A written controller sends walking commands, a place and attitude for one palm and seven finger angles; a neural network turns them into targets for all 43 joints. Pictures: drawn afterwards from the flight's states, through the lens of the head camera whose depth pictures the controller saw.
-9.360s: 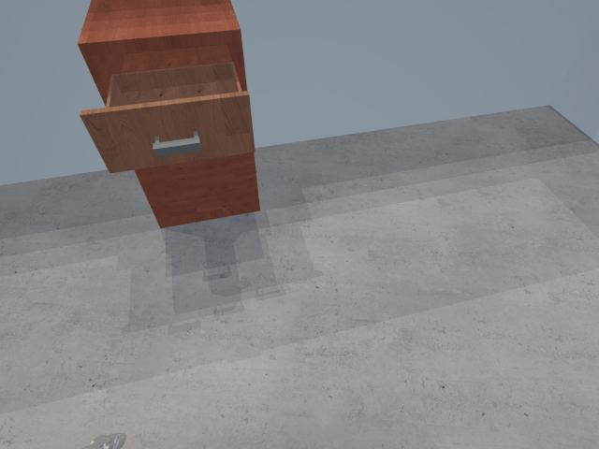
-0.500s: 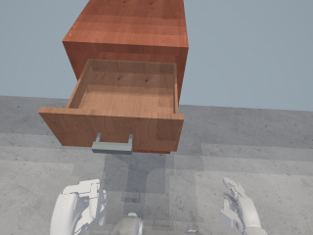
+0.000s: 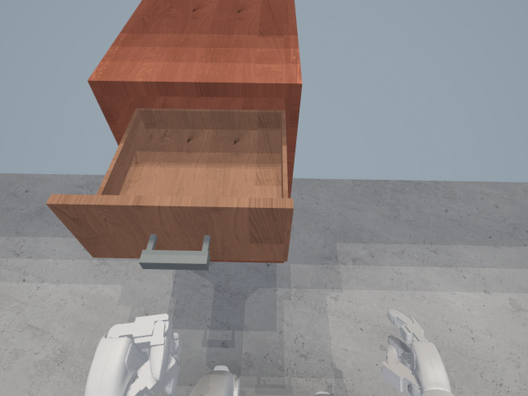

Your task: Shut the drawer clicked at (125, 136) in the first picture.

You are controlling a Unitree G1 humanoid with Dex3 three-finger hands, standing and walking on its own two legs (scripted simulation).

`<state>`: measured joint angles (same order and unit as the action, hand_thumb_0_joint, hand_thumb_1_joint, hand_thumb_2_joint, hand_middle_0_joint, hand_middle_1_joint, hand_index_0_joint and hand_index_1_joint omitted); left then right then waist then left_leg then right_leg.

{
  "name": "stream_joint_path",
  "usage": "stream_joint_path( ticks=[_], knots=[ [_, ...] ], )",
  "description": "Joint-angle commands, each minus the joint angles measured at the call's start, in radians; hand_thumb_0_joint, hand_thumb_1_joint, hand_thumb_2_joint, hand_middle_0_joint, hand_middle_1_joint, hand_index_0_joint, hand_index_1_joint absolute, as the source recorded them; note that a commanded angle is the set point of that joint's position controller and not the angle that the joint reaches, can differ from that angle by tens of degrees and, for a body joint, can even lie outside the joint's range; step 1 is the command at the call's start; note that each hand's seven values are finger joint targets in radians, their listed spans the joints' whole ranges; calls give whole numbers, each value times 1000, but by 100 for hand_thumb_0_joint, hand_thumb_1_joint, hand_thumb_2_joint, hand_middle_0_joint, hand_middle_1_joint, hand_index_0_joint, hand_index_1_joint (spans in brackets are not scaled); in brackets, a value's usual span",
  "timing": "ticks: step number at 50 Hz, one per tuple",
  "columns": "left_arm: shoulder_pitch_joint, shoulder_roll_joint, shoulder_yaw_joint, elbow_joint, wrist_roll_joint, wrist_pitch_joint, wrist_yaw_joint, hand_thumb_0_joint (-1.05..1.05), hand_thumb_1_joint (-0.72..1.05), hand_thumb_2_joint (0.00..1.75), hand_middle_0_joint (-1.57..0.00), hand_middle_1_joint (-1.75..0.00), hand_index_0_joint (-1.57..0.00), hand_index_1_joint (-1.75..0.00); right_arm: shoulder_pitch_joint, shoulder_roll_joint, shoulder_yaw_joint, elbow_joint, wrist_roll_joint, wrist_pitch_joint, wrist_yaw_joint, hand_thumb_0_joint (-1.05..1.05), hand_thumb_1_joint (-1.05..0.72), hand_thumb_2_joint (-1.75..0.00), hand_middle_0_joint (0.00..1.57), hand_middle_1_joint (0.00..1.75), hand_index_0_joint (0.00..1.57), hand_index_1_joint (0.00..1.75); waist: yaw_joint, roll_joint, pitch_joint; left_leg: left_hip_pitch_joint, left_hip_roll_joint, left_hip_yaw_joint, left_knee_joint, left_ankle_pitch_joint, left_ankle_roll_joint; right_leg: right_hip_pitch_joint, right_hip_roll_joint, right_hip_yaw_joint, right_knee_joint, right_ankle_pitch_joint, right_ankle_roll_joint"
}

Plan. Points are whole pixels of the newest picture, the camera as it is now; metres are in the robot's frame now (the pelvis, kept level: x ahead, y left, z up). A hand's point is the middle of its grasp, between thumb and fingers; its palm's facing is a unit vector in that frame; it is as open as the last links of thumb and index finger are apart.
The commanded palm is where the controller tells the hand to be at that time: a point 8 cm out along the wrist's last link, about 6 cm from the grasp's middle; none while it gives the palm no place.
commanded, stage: bring the fist close to the handle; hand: left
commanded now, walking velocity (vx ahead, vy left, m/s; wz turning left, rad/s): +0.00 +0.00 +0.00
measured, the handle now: (177, 249) +0.36 +0.17 -0.02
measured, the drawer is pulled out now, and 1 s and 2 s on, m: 0.29 0.29 0.29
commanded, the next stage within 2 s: push the drawer shut in 1.38 s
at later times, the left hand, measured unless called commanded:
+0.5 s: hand (177, 330) +0.21 +0.13 +0.03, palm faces +0.04 -1.00 -0.03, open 3.3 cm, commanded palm +0.18 +0.18 +0.03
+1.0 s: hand (195, 319) +0.24 +0.12 -0.03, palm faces -0.04 -1.00 +0.00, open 3.3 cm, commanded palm +0.23 +0.18 -0.02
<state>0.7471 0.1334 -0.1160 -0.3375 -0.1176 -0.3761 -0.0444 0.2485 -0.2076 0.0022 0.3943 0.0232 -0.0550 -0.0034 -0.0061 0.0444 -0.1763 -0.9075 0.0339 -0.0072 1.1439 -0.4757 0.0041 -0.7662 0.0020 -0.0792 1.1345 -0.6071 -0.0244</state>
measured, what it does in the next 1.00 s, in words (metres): lowers itself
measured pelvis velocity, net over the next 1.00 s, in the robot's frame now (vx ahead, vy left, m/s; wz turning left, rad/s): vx -0.01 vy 0.01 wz -0.02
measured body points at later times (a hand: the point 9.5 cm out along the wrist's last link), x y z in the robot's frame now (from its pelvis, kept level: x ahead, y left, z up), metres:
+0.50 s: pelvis +0.00 -0.01 -0.02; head +0.07 -0.01 +0.42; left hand +0.20 +0.19 +0.03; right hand +0.18 -0.24 -0.10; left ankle +0.05 +0.12 -0.65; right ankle -0.02 -0.11 -0.65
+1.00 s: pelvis -0.01 +0.01 -0.05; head +0.09 +0.02 +0.39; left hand +0.24 +0.18 -0.03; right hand +0.18 -0.22 -0.14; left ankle +0.05 +0.12 -0.65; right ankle -0.02 -0.11 -0.65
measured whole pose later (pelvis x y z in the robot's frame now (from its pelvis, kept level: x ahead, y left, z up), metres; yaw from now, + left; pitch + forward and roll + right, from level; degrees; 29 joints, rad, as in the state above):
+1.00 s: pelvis -0.01 +0.01 -0.05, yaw -1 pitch +23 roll -3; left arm 0.29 0.13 -0.06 0.05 -0.10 -0.46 -0.02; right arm 0.18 -0.21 0.02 0.47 -0.02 -0.04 0.01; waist -0.03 0.03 -0.21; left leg -1.24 0.04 -0.01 1.37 -0.54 0.02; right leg -1.09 0.00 -0.08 1.36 -0.67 -0.02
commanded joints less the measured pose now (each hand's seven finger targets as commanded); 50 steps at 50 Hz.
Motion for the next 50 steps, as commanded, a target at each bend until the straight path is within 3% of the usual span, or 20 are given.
stream_joint_path(
  ticks=[1, 2, 4, 6, 8, 13, 17, 22, 24, 26, 27, 30, 32, 34, 37, 39, 42, 44, 47, 50],
  knots=[
    [12, 78, 86, -195, -23, -77, 1, 0, 90, 90, -140, -160, -140, -160, -81, -95, -53, -164, 0, -49, -21, 0, -90, -90, 20, 30, 20, 30, -8, -66, -110, 164, -26, -15, -135, 168, 35, 20, 17, 47, -204, 267, 13],
    [-4, 94, 117, -182, -24, -92, 9, 0, 90, 90, -140, -160, -140, -160, -81, -92, -54, -149, -3, -48, -25, 0, -90, -90, 20, 30, 20, 30, -5, -69, -107, 155, -25, -15, -124, 180, 34, 16, 20, 51, -200, 280, 12],
    [-24, 52, 91, -160, -37, -127, 6, 0, 90, 90, -140, -160, -140, -160, -82, -91, -52, -143, -4, -57, -22, 0, -90, -90, 20, 30, 20, 30, -18, -62, -103, 148, -25, -16, -105, 181, 33, -17, 21, 46, -185, 291, 14],
    [-47, 37, 78, -149, -44, -162, -6, 0, 90, 90, -140, -160, -140, -160, -82, -95, -53, -127, -7, -72, -18, 0, -90, -90, 20, 30, 20, 30, -20, -31, -131, 149, -25, -17, -85, 193, 32, -29, 19, 47, -166, 306, 13],
    [-53, 40, 70, -113, -43, -171, -24, 0, 90, 90, -140, -160, -140, -160, -82, -101, -54, -118, -9, -76, -17, 0, -90, -90, 20, 30, 20, 30, -29, -39, -142, 130, -24, -17, -63, 197, 33, -33, 13, 64, -161, 329, 17],
    [-112, 73, 91, -34, -29, -136, -62, 0, 90, 90, -140, -160, -140, -160, -81, -112, -56, -111, -10, -65, -22, 0, -90, -90, 20, 30, 20, 30, -35, -64, -159, 82, -21, -17, -34, 179, 33, -33, 4, 96, -158, 324, 24],
    [-153, 114, 173, -18, -38, -119, -36, 0, 90, 90, -140, -160, -140, -160, -92, -106, -58, -106, -11, -53, -28, 0, -90, -90, 20, 30, 20, 30, -9, -64, -195, 70, -21, -11, -29, 200, 29, -8, 6, 99, -146, 352, 23],
    [-200, 82, 177, 5, -57, -149, -8, 0, 90, 90, -140, -160, -140, -160, -96, -102, -56, -82, -17, -60, -28, 0, -90, -90, 20, 30, 20, 30, -14, -63, -219, 64, -19, -13, -12, 218, 27, -27, 8, 90, -123, 385, 25],
    [-213, 54, 139, 23, -57, -164, -19, 0, 90, 90, -140, -160, -140, -160, -89, -105, -55, -73, -19, -67, -22, 0, -90, -90, 20, 30, 20, 30, -25, -50, -225, 66, -20, -15, -5, 223, 26, -46, 6, 82, -109, 399, 25],
    [-210, 52, 129, 66, -53, -165, -35, 0, 90, 90, -140, -160, -140, -160, -90, -113, -58, -64, -20, -69, -20, 0, -90, -90, 20, 30, 20, 30, -34, -53, -213, 48, -18, -17, 4, 213, 25, -64, 3, 85, -104, 391, 26],
    [-217, 57, 133, 100, -49, -160, -41, 0, 90, 90, -140, -160, -140, -160, -90, -117, -59, -56, -21, -65, -22, 0, -90, -90, 20, 30, 20, 30, -41, -87, -203, 27, -16, -22, 11, 206, 27, -69, 5, 88, -103, 383, 28],
    [-272, 56, 115, 101, -45, -163, -56, 0, 90, 90, -140, -160, -140, -160, -92, -126, -60, -61, -21, -66, -21, 0, -90, -90, 20, 30, 20, 30, -43, -67, -213, 16, -18, -21, 21, 182, 29, -105, 6, 86, -89, 325, 21],
    [-304, 89, 147, 95, -40, -173, -43, 0, 90, 90, -140, -160, -140, -160, -95, -127, -61, -53, -25, -65, -23, 0, -90, -90, 20, 30, 20, 30, -33, -41, -222, 18, -16, -21, 25, 187, 30, -126, 15, 73, -72, 296, 10],
    [-341, 74, 135, 56, -40, -194, -21, 0, 90, 90, -140, -160, -140, -160, -95, -124, -58, -60, -29, -70, -19, 0, -90, -90, 20, 30, 20, 30, -24, 3, -263, 49, -16, -24, 22, 194, 28, -151, 17, 56, -48, 278, 2],
    [-347, 91, 165, 67, -35, -212, 18, 0, 90, 90, -140, -160, -140, -160, -95, -124, -59, -49, -35, -68, -15, 0, -90, -90, 20, 30, 20, 30, -15, -4, -297, 50, -12, -33, 29, 204, 26, -171, 25, 42, -23, 264, -4],
    [-384, 38, 99, 87, -21, -212, 29, 0, 90, 90, -140, -160, -140, -160, -99, -126, -54, -54, -36, -66, -6, 0, -90, -90, 20, 30, 20, 30, -34, 6, -274, 51, -11, -39, 30, 174, 24, -223, 24, 33, -16, 227, -3],
    [-411, 37, 81, 159, 3, -185, 32, 0, 90, 90, -140, -160, -140, -160, -96, -139, -54, -50, -37, -55, -1, 0, -90, -90, 20, 30, 20, 30, -46, -18, -258, 20, -8, -51, 39, 142, 24, -259, 27, 27, -5, 190, -6],
    [-446, 17, 46, 166, 13, -169, 25, 0, 90, 90, -140, -160, -140, -160, -92, -142, -51, -58, -38, -46, 3, 0, -90, -90, 20, 30, 20, 30, -46, -13, -282, 28, -10, -56, 40, 132, 23, -270, 24, 24, 4, 181, -7],
    [-469, 63, 95, 194, 18, -147, 30, 0, 90, 90, -140, -160, -140, -160, -89, -148, -52, -60, -38, -29, -1, 0, -90, -90, 20, 30, 20, 30, -35, -34, -303, 12, -10, -53, 52, 137, 24, -267, 27, 28, 12, 188, -7],
    [-548, 63, 106, 144, 17, -159, 56, 0, 90, 90, -140, -160, -140, -160, -94, -140, -48, -65, -39, -21, 3, 0, -90, -90, 20, 30, 20, 30, -23, 1, -339, 46, -9, -61, 46, 147, 18, -282, 27, 20, 30, 181, -11]
  ],
)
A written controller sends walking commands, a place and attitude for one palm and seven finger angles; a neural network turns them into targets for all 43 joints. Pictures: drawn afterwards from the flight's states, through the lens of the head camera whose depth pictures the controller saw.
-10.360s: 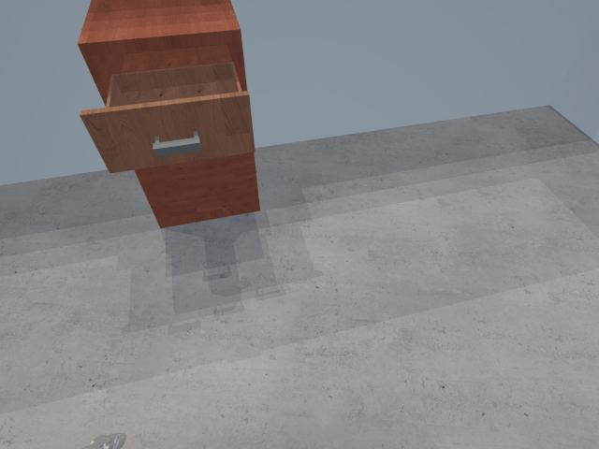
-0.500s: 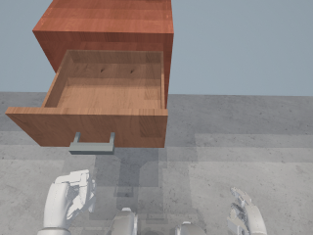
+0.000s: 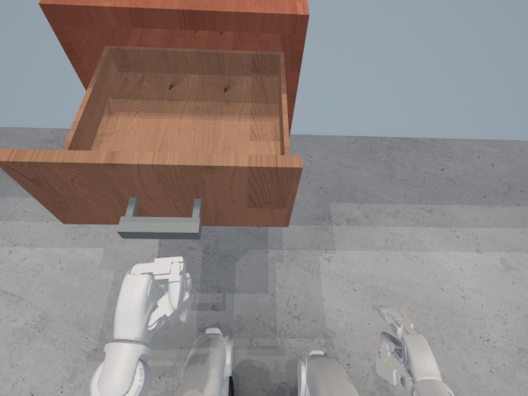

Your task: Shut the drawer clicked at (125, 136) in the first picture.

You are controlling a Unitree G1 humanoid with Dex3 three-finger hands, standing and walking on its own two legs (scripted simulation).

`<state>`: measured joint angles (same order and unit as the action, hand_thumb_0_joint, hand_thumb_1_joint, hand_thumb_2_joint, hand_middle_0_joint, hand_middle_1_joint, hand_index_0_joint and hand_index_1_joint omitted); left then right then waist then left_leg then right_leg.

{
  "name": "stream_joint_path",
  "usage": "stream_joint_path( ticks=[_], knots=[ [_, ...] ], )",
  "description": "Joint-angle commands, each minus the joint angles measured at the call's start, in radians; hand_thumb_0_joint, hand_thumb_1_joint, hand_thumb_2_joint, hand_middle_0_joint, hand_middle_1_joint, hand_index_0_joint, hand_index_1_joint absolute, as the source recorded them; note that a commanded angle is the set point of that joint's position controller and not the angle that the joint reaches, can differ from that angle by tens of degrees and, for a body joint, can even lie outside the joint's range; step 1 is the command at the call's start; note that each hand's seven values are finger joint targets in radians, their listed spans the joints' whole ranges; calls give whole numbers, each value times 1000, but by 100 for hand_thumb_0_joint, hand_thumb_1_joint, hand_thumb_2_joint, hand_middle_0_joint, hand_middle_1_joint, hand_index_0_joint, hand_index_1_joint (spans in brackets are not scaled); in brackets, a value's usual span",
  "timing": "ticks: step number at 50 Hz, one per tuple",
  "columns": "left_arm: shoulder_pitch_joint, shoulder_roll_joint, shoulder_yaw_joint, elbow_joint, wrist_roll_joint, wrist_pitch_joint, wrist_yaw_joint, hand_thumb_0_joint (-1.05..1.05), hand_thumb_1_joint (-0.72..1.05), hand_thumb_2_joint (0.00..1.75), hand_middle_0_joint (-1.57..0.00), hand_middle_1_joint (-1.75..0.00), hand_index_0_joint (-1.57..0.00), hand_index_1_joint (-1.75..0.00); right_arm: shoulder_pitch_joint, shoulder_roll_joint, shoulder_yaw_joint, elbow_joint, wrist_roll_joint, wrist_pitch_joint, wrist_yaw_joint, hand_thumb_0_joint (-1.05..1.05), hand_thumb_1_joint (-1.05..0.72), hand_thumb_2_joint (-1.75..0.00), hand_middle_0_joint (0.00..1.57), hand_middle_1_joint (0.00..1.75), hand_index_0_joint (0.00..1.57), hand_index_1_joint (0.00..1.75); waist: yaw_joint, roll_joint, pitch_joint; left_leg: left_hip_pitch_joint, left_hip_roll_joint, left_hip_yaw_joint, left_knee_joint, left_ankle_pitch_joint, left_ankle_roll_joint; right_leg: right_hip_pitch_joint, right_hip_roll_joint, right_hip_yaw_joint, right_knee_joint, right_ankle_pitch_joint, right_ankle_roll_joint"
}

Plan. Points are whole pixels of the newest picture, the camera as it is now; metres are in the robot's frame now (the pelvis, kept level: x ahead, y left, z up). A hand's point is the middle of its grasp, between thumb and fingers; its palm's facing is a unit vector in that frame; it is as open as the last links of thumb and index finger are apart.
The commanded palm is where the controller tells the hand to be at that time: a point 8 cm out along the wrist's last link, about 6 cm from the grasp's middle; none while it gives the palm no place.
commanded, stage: bring the fist close to the handle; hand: left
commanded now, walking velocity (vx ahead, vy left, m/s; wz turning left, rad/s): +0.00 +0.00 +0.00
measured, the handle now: (163, 215) +0.37 +0.17 +0.03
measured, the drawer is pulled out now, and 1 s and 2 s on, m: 0.29 0.29 0.15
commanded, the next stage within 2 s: push the drawer shut in 0.38 s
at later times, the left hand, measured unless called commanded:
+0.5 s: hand (181, 288) +0.26 +0.13 +0.04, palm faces +0.05 -1.00 -0.02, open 3.3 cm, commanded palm +0.24 +0.17 +0.03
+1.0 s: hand (190, 265) +0.30 +0.12 +0.02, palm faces +0.00 -1.00 -0.05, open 2.9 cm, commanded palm +0.30 +0.17 +0.03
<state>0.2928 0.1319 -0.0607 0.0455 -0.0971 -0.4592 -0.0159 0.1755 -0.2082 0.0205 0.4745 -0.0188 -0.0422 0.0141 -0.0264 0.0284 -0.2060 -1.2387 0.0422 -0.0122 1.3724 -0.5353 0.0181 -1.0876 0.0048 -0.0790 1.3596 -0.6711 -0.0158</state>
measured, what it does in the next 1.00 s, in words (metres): stands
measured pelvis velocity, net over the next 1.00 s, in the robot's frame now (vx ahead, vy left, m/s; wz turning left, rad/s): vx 0.00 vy -0.02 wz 0.01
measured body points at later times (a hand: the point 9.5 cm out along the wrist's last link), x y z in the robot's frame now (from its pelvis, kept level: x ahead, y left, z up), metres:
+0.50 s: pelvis +0.01 +0.00 +0.00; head +0.11 +0.01 +0.44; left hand +0.25 +0.18 +0.04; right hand +0.19 -0.23 -0.09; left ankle +0.06 +0.11 -0.60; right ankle -0.01 -0.12 -0.60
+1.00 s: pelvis +0.00 -0.02 +0.00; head +0.11 -0.01 +0.44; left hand +0.29 +0.18 +0.02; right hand +0.16 -0.26 -0.11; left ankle +0.06 +0.11 -0.60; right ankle -0.01 -0.12 -0.60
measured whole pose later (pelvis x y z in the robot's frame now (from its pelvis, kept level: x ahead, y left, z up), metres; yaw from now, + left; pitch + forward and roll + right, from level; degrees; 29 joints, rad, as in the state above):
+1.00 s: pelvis +0.00 -0.02 +0.00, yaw +0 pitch +23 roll -2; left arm 0.06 0.18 0.01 0.24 -0.12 -0.49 -0.02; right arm 0.18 -0.24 0.01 0.55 -0.01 0.01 0.00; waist -0.03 0.03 -0.18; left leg -1.24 0.05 -0.03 1.36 -0.52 -0.01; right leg -1.09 0.02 -0.09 1.36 -0.67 -0.04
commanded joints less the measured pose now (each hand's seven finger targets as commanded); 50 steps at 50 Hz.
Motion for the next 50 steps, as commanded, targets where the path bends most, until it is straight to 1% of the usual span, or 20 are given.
stream_joint_path(
  ticks=[1, 2, 3, 5, 6, 9, 11, 12, 15, 17, 21, 24, 26, 29, 32, 33, 37, 39, 43, 50],
  knots=[
    [-95, 53, 42, -268, -6, -83, 39, 0, 90, 90, -140, -160, -140, -160, -27, -137, -67, -150, 2, -33, -13, 0, -90, -90, 20, 30, 20, 30, 3, 44, -327, 408, -17, -57, -187, 222, 2, 34, 23, 18, -195, 249, -21],
    [-92, 74, 60, -286, -6, -86, 55, 0, 90, 90, -140, -160, -140, -160, -25, -138, -65, -150, 0, -32, -14, 0, -90, -90, 20, 30, 20, 30, 7, 43, -344, 416, -15, -62, -190, 234, 1, 37, 24, 17, -192, 251, -21],
    [-74, 58, 53, -299, -10, -88, 62, 0, 90, 90, -140, -160, -140, -160, -22, -132, -63, -152, -1, -30, -11, 0, -90, -90, 20, 30, 20, 30, 15, 61, -365, 436, -16, -58, -195, 258, -1, 53, 23, 16, -194, 269, -23],
    [-47, 29, 14, -305, -4, -86, 69, 0, 90, 90, -140, -160, -140, -160, -21, -130, -63, -154, 1, -26, -4, 0, -90, -90, 20, 30, 20, 30, 6, 67, -359, 460, -13, -60, -199, 279, -4, 47, 23, 14, -200, 282, -21],
    [-25, 26, 9, -289, -2, -77, 70, 0, 90, 90, -140, -160, -140, -160, -15, -131, -61, -155, 1, -22, -2, 0, -90, -90, 20, 30, 20, 30, 5, 57, -349, 452, -12, -63, -205, 280, -4, 54, 23, 9, -202, 285, -22],
    [-22, -3, -35, -191, 15, -41, 49, 0, 90, 90, -140, -160, -140, -160, -11, -138, -60, -151, 6, -5, -1, 0, -90, -90, 20, 30, 20, 30, -31, -18, -258, 376, -15, -61, -200, 208, 5, 46, 26, 11, -222, 257, -15],
    [-30, -7, -42, -162, 19, -26, 35, 0, 90, 90, -140, -160, -140, -160, -10, -141, -60, -153, 9, 1, -5, 0, -90, -90, 20, 30, 20, 30, -37, -41, -231, 350, -19, -57, -200, 174, 8, 50, 25, 14, -232, 241, -14],
    [-28, 22, -15, -153, 19, -24, 32, 0, 90, 90, -140, -160, -140, -160, -8, -144, -61, -153, 9, 3, -9, 0, -90, -90, 20, 30, 20, 30, -32, -57, -224, 339, -18, -57, -199, 175, 9, 57, 27, 17, -232, 241, -16],
    [-39, 38, 18, -231, 3, -55, 41, 0, 90, 90, -140, -160, -140, -160, -15, -134, -63, -160, 8, 0, -13, 0, -90, -90, 20, 30, 20, 30, -2, -5, -292, 381, -22, -48, -200, 217, 5, 81, 24, 20, -221, 270, -19],
    [-48, 72, 48, -278, 2, -84, 63, 0, 90, 90, -140, -160, -140, -160, -13, -128, -61, -157, 2, -4, -13, 0, -90, -90, 20, 30, 20, 30, 5, 19, -311, 397, -21, -47, -194, 262, 3, 88, 25, 23, -212, 298, -21],
    [-57, 38, 19, -276, 10, -129, 89, 0, 90, 90, -140, -160, -140, -160, -17, -120, -60, -138, -3, -12, -5, 0, -90, -90, 20, 30, 20, 30, -9, 48, -298, 413, -19, -48, -183, 272, -1, 52, 24, 20, -204, 297, -20],
    [-22, 19, -14, -211, 24, -113, 68, 0, 90, 90, -140, -160, -140, -160, -14, -128, -61, -137, -1, -7, 0, 0, -90, -90, 20, 30, 20, 30, -22, 23, -272, 383, -19, -46, -181, 249, 1, 53, 24, 21, -209, 294, -20],
    [-72, 5, -49, -187, 29, -89, 46, 0, 90, 90, -140, -160, -140, -160, -13, -137, -62, -139, 2, -1, -1, 0, -90, -90, 20, 30, 20, 30, -39, 17, -259, 373, -20, -48, -181, 216, 4, 42, 22, 22, -218, 274, -17],
    [-150, 35, -16, -159, 23, -60, 32, 0, 90, 90, -140, -160, -140, -160, -7, -145, -63, -135, 5, 8, -12, 0, -90, -90, 20, 30, 20, 30, -46, -22, -262, 349, -22, -43, -169, 198, 12, 56, 23, 30, -228, 274, -14],
    [-247, 99, 67, -160, 9, -60, 48, 0, 90, 90, -140, -160, -140, -160, -3, -145, -61, -119, 3, 8, -24, 0, -90, -90, 20, 30, 20, 30, -34, -25, -285, 334, -23, -35, -154, 203, 15, 77, 26, 42, -230, 276, -13],
    [-263, 109, 98, -171, -3, -70, 58, 0, 90, 90, -140, -160, -140, -160, -6, -141, -62, -115, 2, 7, -26, 0, -90, -90, 20, 30, 20, 30, -17, -17, -322, 347, -26, -31, -153, 226, 13, 101, 25, 46, -225, 300, -15],
    [-270, 110, 122, -151, -17, -82, 73, 0, 90, 90, -140, -160, -140, -160, 1, -137, -61, -99, -1, 6, -18, 0, -90, -90, 20, 30, 20, 30, -3, 21, -374, 387, -25, -24, -155, 310, 9, 133, 23, 47, -215, 387, -15],
    [-254, 82, 93, -103, -18, -69, 58, 0, 90, 90, -140, -160, -140, -160, 5, -137, -62, -91, 2, 10, -12, 0, -90, -90, 20, 30, 20, 30, -14, 4, -364, 383, -25, -19, -157, 314, 9, 149, 21, 53, -226, 417, -11],
    [-422, 113, 108, -48, -24, -68, 33, 0, 90, 90, -140, -160, -140, -160, 4, -150, -61, -61, 5, 17, -23, 0, -90, -90, 20, 30, 20, 30, -59, -30, -285, 306, -23, -14, -132, 230, 17, 116, 19, 74, -249, 344, -3],
    [-575, 141, 142, -16, -48, -105, 15, 0, 90, 90, -140, -160, -140, -160, 3, -160, -64, -30, 10, 5, -37, 0, -90, -90, 20, 30, 20, 30, -57, 7, -334, 327, -22, -17, -128, 204, 17, 91, 19, 82, -250, 283, -6]
  ],
)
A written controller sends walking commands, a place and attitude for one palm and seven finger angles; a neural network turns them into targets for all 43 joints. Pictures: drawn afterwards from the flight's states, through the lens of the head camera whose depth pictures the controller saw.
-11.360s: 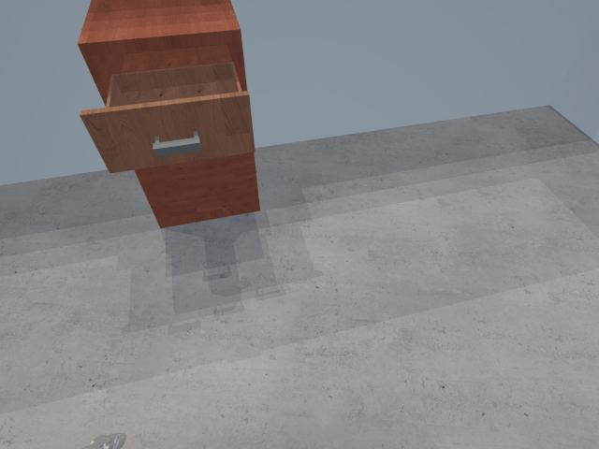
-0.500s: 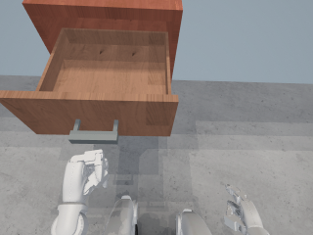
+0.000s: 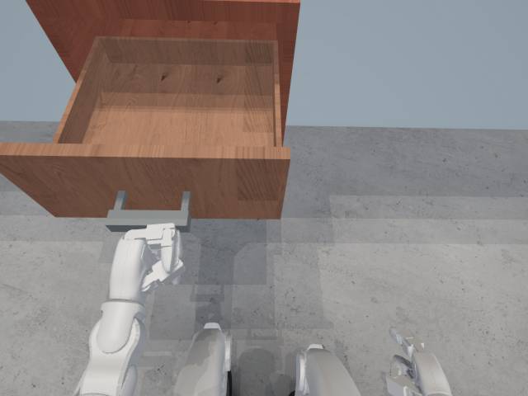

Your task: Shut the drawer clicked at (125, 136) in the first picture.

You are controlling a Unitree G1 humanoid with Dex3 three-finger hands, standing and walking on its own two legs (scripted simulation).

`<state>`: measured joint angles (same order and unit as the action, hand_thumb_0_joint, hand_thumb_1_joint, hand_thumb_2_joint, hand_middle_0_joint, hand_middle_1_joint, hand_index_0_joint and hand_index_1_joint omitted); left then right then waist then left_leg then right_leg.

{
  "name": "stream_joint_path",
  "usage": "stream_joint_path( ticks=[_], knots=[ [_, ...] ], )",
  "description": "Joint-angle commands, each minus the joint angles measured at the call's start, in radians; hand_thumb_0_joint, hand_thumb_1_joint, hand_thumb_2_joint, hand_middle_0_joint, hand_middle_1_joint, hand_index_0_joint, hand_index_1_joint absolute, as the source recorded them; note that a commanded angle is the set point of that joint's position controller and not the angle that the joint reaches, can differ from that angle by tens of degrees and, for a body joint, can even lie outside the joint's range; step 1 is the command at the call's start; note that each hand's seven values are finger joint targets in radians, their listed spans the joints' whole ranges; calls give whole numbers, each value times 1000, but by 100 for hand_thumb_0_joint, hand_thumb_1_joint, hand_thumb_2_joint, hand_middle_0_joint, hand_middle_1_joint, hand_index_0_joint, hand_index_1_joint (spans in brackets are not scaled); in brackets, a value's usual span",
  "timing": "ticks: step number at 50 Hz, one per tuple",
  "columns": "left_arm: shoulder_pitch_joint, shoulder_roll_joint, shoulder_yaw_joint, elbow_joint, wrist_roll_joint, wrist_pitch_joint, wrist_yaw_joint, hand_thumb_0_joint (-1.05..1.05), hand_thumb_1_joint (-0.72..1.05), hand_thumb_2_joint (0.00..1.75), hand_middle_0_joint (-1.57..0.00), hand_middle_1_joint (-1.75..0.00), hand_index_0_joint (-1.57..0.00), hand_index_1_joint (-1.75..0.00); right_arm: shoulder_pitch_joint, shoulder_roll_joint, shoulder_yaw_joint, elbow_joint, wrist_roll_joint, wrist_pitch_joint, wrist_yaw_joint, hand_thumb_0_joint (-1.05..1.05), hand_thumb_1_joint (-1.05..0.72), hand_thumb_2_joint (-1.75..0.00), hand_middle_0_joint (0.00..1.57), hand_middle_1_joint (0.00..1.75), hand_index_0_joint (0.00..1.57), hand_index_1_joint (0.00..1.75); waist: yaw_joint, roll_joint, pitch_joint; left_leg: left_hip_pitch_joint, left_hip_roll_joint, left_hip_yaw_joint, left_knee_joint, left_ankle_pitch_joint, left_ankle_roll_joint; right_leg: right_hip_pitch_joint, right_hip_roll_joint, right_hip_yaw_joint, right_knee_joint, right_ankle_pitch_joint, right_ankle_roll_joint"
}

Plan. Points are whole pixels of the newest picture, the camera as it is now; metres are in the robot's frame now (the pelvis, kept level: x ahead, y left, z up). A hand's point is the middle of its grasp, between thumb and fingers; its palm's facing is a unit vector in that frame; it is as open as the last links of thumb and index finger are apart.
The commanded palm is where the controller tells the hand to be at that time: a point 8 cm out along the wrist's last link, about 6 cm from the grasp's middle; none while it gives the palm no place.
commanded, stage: push the drawer shut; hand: left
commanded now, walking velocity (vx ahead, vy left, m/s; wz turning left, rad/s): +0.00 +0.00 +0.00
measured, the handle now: (152, 208) +0.37 +0.19 +0.03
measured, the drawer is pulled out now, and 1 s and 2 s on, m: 0.29 0.15 0.04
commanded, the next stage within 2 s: none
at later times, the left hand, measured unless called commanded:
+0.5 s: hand (182, 220) +0.36 +0.14 +0.02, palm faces +0.00 -1.00 -0.05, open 2.9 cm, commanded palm +0.37 +0.19 +0.03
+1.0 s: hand (190, 179) +0.44 +0.14 +0.01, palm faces +0.03 -1.00 -0.05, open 2.9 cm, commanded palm +0.43 +0.19 +0.03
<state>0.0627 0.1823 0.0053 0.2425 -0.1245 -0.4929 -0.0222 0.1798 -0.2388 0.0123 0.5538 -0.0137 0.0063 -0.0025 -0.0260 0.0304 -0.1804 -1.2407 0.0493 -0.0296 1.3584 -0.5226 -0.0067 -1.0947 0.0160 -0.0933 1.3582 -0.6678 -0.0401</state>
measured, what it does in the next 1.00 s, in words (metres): stands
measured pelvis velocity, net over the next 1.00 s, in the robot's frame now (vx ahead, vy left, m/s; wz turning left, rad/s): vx -0.02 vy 0.02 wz -0.02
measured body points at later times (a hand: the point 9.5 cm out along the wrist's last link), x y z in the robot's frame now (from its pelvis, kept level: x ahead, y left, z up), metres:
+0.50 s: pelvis -0.02 +0.02 +0.00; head +0.09 +0.03 +0.43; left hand +0.36 +0.20 +0.02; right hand +0.11 -0.23 -0.11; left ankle +0.06 +0.12 -0.60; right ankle -0.01 -0.10 -0.60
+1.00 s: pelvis -0.02 +0.02 -0.01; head +0.11 +0.04 +0.42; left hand +0.43 +0.20 +0.02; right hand +0.05 -0.24 -0.13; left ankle +0.06 +0.12 -0.60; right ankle -0.01 -0.10 -0.60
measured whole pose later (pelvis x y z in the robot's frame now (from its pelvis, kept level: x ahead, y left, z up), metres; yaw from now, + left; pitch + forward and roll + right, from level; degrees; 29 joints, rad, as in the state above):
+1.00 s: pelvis -0.02 +0.02 -0.01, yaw -1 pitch +25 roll -3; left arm -0.64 0.25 0.20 0.93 -0.05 -0.55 0.03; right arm 0.26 -0.24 0.02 0.64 -0.03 0.05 0.01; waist -0.12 0.03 -0.16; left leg -1.33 0.05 -0.01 1.36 -0.48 0.02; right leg -1.19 0.01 -0.07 1.36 -0.61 -0.01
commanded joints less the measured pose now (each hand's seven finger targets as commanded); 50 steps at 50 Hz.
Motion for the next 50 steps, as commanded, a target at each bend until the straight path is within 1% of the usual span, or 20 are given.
stream_joint_path(
  ticks=[1, 3, 8, 11, 13, 14, 21, 26, 27, 30, 32, 34, 35, 37, 41, 43, 44, 46, 48, 50],
  knots=[
    [-362, 79, 63, -222, -21, -73, 22, 0, 90, 90, -140, -160, -140, -160, -1, -131, -58, -106, 4, -46, -20, 0, -90, -90, 20, 30, 20, 30, -56, 27, -384, 355, -29, -2, -118, 197, 40, 87, 7, 88, -244, 280, 18],
    [-402, 75, 56, -199, -25, -63, 21, 0, 90, 90, -140, -160, -140, -160, 3, -135, -57, -98, 6, -45, -23, 0, -90, -90, 20, 30, 20, 30, -69, 16, -378, 355, -27, -5, -117, 186, 43, 74, 7, 86, -248, 270, 20],
    [-516, 118, 94, -120, -27, -47, 30, 0, 90, 90, -140, -160, -140, -160, 5, -143, -49, -86, 11, -41, -33, 0, -90, -90, 20, 30, 20, 30, -76, -10, -347, 306, -30, -7, -129, 89, 42, 67, 10, 100, -269, 162, 20],
    [-602, 98, 66, -94, -23, -42, 37, 0, 90, 90, -140, -160, -140, -160, 9, -144, -48, -79, 14, -44, -37, 0, -90, -90, 20, 30, 20, 30, -90, 18, -346, 336, -32, -12, -144, 48, 39, 28, 11, 89, -270, 137, 20],
    [-643, 114, 80, -67, -20, -37, 44, 0, 90, 90, -140, -160, -140, -160, 18, -150, -45, -74, 12, -42, -37, 0, -90, -90, 20, 30, 20, 30, -87, 41, -358, 351, -33, -21, -153, 41, 37, 14, 13, 79, -261, 138, 17],
    [-650, 116, 85, -40, -16, -32, 47, 0, 90, 90, -140, -160, -140, -160, 22, -151, -44, -72, 13, -40, -37, 0, -90, -90, 20, 30, 20, 30, -89, 25, -350, 351, -32, -25, -160, 31, 35, 10, 15, 73, -261, 132, 16],
    [-795, 114, 91, 41, 3, -36, 74, 0, 90, 90, -140, -160, -140, -160, 48, -161, -47, -53, 5, -37, -32, 0, -90, -90, 20, 30, 20, 30, -97, 67, -393, 430, -31, -50, -186, 43, 28, -39, 15, 50, -247, 158, 13],
    [-853, 117, 116, 142, 17, -41, 87, 0, 90, 90, -140, -160, -140, -160, 74, -163, -51, -38, -2, -27, -21, 0, -90, -90, 20, 30, 20, 30, -100, 57, -396, 442, -30, -56, -194, 66, 24, -44, 18, 42, -244, 174, 13],
    [-872, 144, 138, 157, 21, -45, 88, 0, 90, 90, -140, -160, -140, -160, 82, -169, -51, -36, -3, -26, -22, 0, -90, -90, 20, 30, 20, 30, -103, 46, -399, 441, -28, -64, -193, 70, 25, -52, 20, 37, -234, 178, 12],
    [-933, 130, 137, 205, 30, -60, 92, 0, 90, 90, -140, -160, -140, -160, 91, -165, -53, -28, -5, -20, -18, 0, -90, -90, 20, 30, 20, 30, -110, 41, -398, 441, -29, -63, -197, 61, 23, -59, 20, 38, -236, 172, 14],
    [-970, 137, 140, 221, 38, -71, 96, 0, 90, 90, -140, -160, -140, -160, 104, -171, -54, -26, -8, -17, -14, 0, -90, -90, 20, 30, 20, 30, -108, 78, -404, 471, -27, -78, -207, 68, 19, -87, 21, 32, -222, 178, 9],
    [-1004, 114, 129, 244, 45, -80, 101, 0, 90, 90, -140, -160, -140, -160, 110, -168, -57, -19, -12, -11, -9, 0, -90, -90, 20, 30, 20, 30, -116, 81, -420, 491, -26, -82, -208, 68, 17, -97, 19, 29, -221, 183, 11],
    [-1011, 118, 137, 272, 46, -80, 102, 0, 90, 90, -140, -160, -140, -160, 116, -169, -58, -13, -12, -9, -8, 0, -90, -90, 20, 30, 20, 30, -120, 62, -413, 478, -26, -79, -205, 67, 18, -92, 21, 31, -226, 182, 12],
    [-1037, 169, 180, 321, 52, -88, 106, 0, 90, 90, -140, -160, -140, -160, 129, -175, -56, -7, -15, -4, -8, 0, -90, -90, 20, 30, 20, 30, -122, 40, -404, 443, -28, -72, -197, 62, 22, -84, 25, 36, -225, 174, 13],
    [-1116, 166, 180, 360, 61, -108, 102, 0, 90, 90, -140, -160, -140, -160, 142, -169, -59, 3, -17, 5, -6, 0, -90, -90, 20, 30, 20, 30, -132, 63, -428, 439, -31, -55, -182, 79, 24, -74, 23, 45, -231, 183, 15],
    [-1141, 194, 206, 413, 62, -109, 96, 0, 90, 90, -140, -160, -140, -160, 153, -175, -56, 12, -18, 12, -7, 0, -90, -90, 20, 30, 20, 30, -142, 39, -420, 426, -30, -57, -175, 84, 28, -78, 27, 44, -230, 187, 17],
    [-1149, 224, 231, 425, 63, -113, 93, 0, 90, 90, -140, -160, -140, -160, 156, -176, -58, 14, -20, 16, -9, 0, -90, -90, 20, 30, 20, 30, -136, 32, -428, 409, -31, -50, -166, 91, 29, -63, 27, 51, -230, 190, 18],
    [-1196, 217, 220, 450, 63, -118, 83, 0, 90, 90, -140, -160, -140, -160, 165, -171, -54, 18, -19, 21, -9, 0, -90, -90, 20, 30, 20, 30, -146, 46, -428, 400, -33, -43, -159, 95, 32, -57, 28, 54, -234, 192, 19],
    [-1218, 262, 258, 451, 61, -127, 75, 0, 90, 90, -140, -160, -140, -160, 172, -175, -56, 21, -22, 23, -10, 0, -90, -90, 20, 30, 20, 30, -136, 82, -472, 420, -32, -42, -148, 130, 31, -55, 28, 58, -224, 213, 16],
    [-1222, 266, 263, 453, 55, -132, 66, 0, 90, 90, -140, -160, -140, -160, 179, -173, -56, 20, -22, 30, -9, 0, -90, -90, 20, 30, 20, 30, -130, 93, -492, 440, -30, -41, -149, 168, 29, -41, 29, 59, -224, 238, 15]
  ],
)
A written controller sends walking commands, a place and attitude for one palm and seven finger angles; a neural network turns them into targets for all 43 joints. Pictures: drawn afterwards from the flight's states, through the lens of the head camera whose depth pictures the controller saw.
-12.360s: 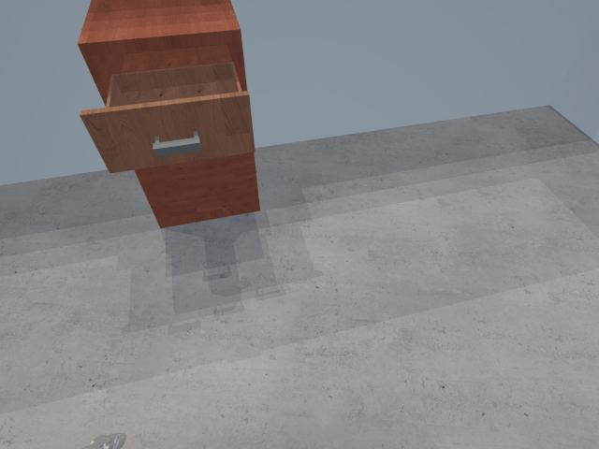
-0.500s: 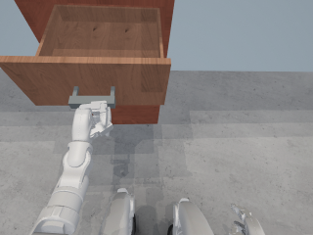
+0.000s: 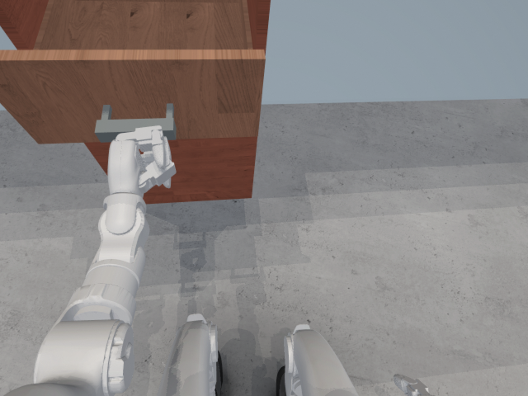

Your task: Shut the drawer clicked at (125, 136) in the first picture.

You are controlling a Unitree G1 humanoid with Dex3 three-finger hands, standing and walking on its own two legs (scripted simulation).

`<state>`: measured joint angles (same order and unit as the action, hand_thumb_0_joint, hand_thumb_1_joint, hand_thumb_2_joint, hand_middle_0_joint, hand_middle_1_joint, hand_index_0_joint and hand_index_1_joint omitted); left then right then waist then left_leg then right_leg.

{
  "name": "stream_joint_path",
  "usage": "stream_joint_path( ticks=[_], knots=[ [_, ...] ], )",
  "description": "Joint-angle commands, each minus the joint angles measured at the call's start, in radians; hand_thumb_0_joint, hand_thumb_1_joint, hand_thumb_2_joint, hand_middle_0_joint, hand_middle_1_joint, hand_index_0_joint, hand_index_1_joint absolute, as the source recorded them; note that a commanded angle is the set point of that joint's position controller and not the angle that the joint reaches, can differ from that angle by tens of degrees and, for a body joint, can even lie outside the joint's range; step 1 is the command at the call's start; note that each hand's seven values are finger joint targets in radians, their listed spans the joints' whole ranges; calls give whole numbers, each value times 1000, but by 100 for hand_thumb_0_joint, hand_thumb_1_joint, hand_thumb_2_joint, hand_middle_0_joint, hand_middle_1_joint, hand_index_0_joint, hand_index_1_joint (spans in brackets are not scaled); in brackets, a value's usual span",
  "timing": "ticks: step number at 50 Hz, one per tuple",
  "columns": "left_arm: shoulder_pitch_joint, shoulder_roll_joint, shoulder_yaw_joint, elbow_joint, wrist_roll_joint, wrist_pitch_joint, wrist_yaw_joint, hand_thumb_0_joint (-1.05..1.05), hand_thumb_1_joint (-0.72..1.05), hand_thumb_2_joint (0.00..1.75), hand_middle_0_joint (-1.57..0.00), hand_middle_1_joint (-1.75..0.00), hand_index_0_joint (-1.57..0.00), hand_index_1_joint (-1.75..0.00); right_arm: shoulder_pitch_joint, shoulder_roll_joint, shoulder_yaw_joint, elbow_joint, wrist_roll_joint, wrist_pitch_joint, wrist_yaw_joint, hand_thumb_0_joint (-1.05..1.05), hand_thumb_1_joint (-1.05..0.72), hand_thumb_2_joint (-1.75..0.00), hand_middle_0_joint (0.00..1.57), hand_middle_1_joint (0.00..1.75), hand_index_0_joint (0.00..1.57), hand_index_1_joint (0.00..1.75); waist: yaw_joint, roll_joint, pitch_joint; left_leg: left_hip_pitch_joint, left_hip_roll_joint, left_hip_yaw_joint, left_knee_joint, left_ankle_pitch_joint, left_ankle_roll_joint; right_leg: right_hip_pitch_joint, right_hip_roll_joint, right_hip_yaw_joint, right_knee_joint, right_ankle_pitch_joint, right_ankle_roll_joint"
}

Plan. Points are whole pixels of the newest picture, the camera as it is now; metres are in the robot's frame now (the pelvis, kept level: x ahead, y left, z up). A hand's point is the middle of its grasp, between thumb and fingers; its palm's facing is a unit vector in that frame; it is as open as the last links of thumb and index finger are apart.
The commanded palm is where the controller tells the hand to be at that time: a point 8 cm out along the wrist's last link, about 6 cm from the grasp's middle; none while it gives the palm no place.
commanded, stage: push the drawer shut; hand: left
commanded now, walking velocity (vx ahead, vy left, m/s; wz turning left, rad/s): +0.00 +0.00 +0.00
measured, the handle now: (138, 119) +0.53 +0.19 +0.03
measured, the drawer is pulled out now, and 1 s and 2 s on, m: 0.15 0.04 0.00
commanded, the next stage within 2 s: pull the fist back off the drawer in 1.64 s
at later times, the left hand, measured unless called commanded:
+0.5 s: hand (170, 135) +0.51 +0.14 +0.02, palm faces +0.07 -1.00 -0.05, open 3.1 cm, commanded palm +0.50 +0.18 +0.04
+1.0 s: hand (167, 103) +0.57 +0.15 +0.03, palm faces +0.05 -1.00 -0.04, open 3.1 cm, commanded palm +0.57 +0.17 +0.04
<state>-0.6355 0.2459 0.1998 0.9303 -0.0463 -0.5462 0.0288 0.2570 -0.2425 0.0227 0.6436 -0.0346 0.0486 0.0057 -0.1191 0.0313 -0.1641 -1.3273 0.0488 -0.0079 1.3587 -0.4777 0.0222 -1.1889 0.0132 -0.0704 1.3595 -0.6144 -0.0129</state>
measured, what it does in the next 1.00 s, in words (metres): stands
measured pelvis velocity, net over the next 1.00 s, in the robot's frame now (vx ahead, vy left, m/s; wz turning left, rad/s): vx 0.00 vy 0.00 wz -0.05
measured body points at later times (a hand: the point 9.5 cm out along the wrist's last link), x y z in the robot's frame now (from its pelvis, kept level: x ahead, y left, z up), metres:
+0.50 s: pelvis +0.00 -0.01 -0.01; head +0.16 +0.01 +0.42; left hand +0.50 +0.19 +0.03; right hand +0.04 -0.27 -0.13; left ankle +0.08 +0.11 -0.60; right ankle +0.01 -0.12 -0.60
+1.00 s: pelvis +0.00 +0.00 -0.02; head +0.18 +0.03 +0.39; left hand +0.56 +0.20 +0.03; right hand -0.01 -0.26 -0.13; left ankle +0.08 +0.11 -0.60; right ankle +0.01 -0.12 -0.60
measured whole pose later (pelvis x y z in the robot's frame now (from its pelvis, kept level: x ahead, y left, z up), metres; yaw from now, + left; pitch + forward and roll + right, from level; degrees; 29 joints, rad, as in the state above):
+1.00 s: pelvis +0.00 +0.00 -0.02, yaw -3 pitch +31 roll -6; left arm -1.06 0.52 0.39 1.25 0.03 -0.46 -0.06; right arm 0.34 -0.25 0.06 0.64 -0.06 0.07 0.03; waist -0.23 0.06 -0.15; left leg -1.50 0.08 -0.04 1.45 -0.50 0.02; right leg -1.35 0.05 -0.09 1.41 -0.62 -0.02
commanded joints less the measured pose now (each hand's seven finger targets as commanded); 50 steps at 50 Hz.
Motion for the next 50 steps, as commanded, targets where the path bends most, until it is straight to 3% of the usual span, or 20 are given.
stream_joint_path(
  ticks=[1, 2, 3, 7, 11, 19, 20, 24, 25, 26, 29, 31, 32, 35, 38, 39, 42, 47, 48, 50],
  knots=[
    [-519, 194, 65, -223, -21, -77, 13, 0, 90, 90, -140, -160, -140, -160, 106, -170, -68, -69, -2, -9, -15, 0, -90, -90, 20, 30, 20, 30, -39, 98, -516, 537, -28, -64, -150, 134, -1, 51, 33, 34, -226, 192, -12],
    [-543, 174, 47, -211, -26, -75, 6, 0, 90, 90, -140, -160, -140, -160, 113, -168, -68, -67, -2, -10, -12, 0, -90, -90, 20, 30, 20, 30, -51, 105, -510, 546, -28, -69, -146, 144, 2, 32, 35, 32, -221, 198, -13],
    [-558, 205, 71, -206, -25, -76, 5, 0, 90, 90, -140, -160, -140, -160, 119, -172, -69, -59, -4, -7, -13, 0, -90, -90, 20, 30, 20, 30, -52, 95, -510, 547, -24, -71, -142, 154, 1, 32, 35, 29, -219, 205, -12],
    [-584, 202, 72, -174, -25, -77, -2, 0, 90, 90, -140, -160, -140, -160, 137, -172, -71, -57, -7, 0, -8, 0, -90, -90, 20, 30, 20, 30, -63, 79, -511, 534, -24, -69, -133, 176, 6, 41, 39, 33, -220, 222, -10],
    [-623, 243, 101, -139, -19, -86, -5, 0, 90, 90, -140, -160, -140, -160, 145, -173, -71, -47, -9, 7, -6, 0, -90, -90, 20, 30, 20, 30, -71, 58, -492, 489, -24, -56, -120, 159, 11, 59, 41, 46, -232, 217, -5],
    [-726, 286, 111, -70, -1, -86, -17, 0, 90, 90, -140, -160, -140, -160, 171, -178, -66, -36, -12, 14, -3, 0, -90, -90, 20, 30, 20, 30, -99, 84, -495, 455, -23, -53, -91, 145, 19, 32, 48, 53, -225, 204, -5],
    [-738, 319, 134, -62, -1, -82, -18, 0, 90, 90, -140, -160, -140, -160, 175, -181, -64, -37, -13, 15, -4, 0, -90, -90, 20, 30, 20, 30, -97, 72, -498, 426, -24, -50, -84, 133, 21, 50, 47, 60, -226, 197, -4],
    [-772, 368, 157, -45, 3, -70, -33, 0, 90, 90, -140, -160, -140, -160, 188, -183, -60, -36, -12, 20, -5, 0, -90, -90, 20, 30, 20, 30, -98, 107, -522, 434, -20, -52, -75, 159, 21, 48, 51, 59, -217, 213, -8],
    [-801, 360, 144, -56, 2, -67, -36, 0, 90, 90, -140, -160, -140, -160, 187, -182, -59, -38, -13, 20, -6, 0, -90, -90, 20, 30, 20, 30, -108, 127, -532, 436, -20, -50, -69, 161, 23, 46, 51, 63, -217, 219, -6],
    [-794, 373, 157, -33, 2, -59, -38, 0, 90, 90, -140, -160, -140, -160, 194, -184, -58, -36, -12, 21, -5, 0, -90, -90, 20, 30, 20, 30, -103, 115, -528, 428, -21, -53, -69, 159, 22, 47, 53, 60, -217, 213, -8],
    [-836, 379, 151, -17, 2, -46, -44, 0, 90, 90, -140, -160, -140, -160, 203, -188, -55, -32, -13, 22, -4, 0, -90, -90, 20, 30, 20, 30, -121, 138, -518, 436, -16, -60, -66, 160, 23, 14, 55, 54, -213, 209, -7],
    [-842, 419, 182, 1, 4, -37, -42, 0, 90, 90, -140, -160, -140, -160, 211, -194, -53, -30, -15, 23, -5, 0, -90, -90, 20, 30, 20, 30, -118, 118, -526, 415, -14, -63, -61, 155, 25, 24, 58, 55, -211, 204, -8],
    [-856, 405, 171, 12, 1, -35, -45, 0, 90, 90, -140, -160, -140, -160, 217, -192, -51, -33, -15, 19, -3, 0, -90, -90, 20, 30, 20, 30, -130, 124, -523, 416, -15, -64, -58, 159, 28, 13, 59, 53, -206, 207, -7],
    [-893, 442, 187, 34, 10, -22, -46, 0, 90, 90, -140, -160, -140, -160, 226, -198, -48, -27, -16, 22, -3, 0, -90, -90, 20, 30, 20, 30, -140, 130, -508, 390, -10, -66, -51, 142, 28, -3, 59, 52, -206, 193, -7],
    [-933, 448, 188, 23, 16, -21, -49, 0, 90, 90, -140, -160, -140, -160, 240, -202, -48, -28, -20, 18, -1, 0, -90, -90, 20, 30, 20, 30, -144, 158, -552, 428, -9, -76, -47, 172, 28, -23, 61, 45, -193, 207, -9],
    [-929, 489, 220, 19, 18, -21, -47, 0, 90, 90, -140, -160, -140, -160, 246, -205, -47, -27, -21, 19, -2, 0, -90, -90, 20, 30, 20, 30, -134, 168, -563, 432, -5, -78, -47, 185, 26, -17, 61, 42, -189, 214, -10],
    [-951, 475, 202, 52, 23, -6, -52, 0, 90, 90, -140, -160, -140, -160, 258, -204, -43, -24, -24, 19, 1, 0, -90, -90, 20, 30, 20, 30, -151, 173, -548, 424, -4, -83, -41, 186, 29, -41, 64, 37, -183, 212, -11],
    [-998, 551, 246, 67, 40, 17, -51, 0, 90, 90, -140, -160, -140, -160, 281, -212, -37, -24, -29, 21, 3, 0, -90, -90, 20, 30, 20, 30, -154, 194, -560, 413, 1, -92, -32, 192, 28, -59, 65, 30, -168, 208, -13],
    [-1016, 527, 223, 68, 42, 22, -54, 0, 90, 90, -140, -160, -140, -160, 282, -212, -37, -23, -28, 22, 5, 0, -90, -90, 20, 30, 20, 30, -165, 195, -563, 421, 2, -96, -32, 193, 28, -73, 65, 25, -168, 208, -12],
    [-1037, 537, 225, 60, 50, 27, -52, 0, 90, 90, -140, -160, -140, -160, 290, -214, -37, -20, -32, 23, 5, 0, -90, -90, 20, 30, 20, 30, -169, 222, -570, 442, 5, -102, -30, 203, 26, -93, 65, 22, -165, 210, -13]
  ],
)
